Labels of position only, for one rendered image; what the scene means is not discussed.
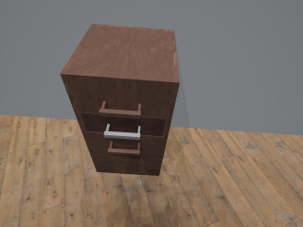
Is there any cabinet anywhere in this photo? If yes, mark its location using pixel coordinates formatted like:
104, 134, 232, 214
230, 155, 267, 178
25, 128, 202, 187
60, 24, 180, 176

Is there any handle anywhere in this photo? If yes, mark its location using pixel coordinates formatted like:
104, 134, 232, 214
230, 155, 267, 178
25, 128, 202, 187
103, 124, 141, 140
107, 148, 140, 156
98, 109, 141, 119

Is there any drawer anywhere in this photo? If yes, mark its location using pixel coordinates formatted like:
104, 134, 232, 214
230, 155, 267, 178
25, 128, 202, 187
80, 112, 167, 136

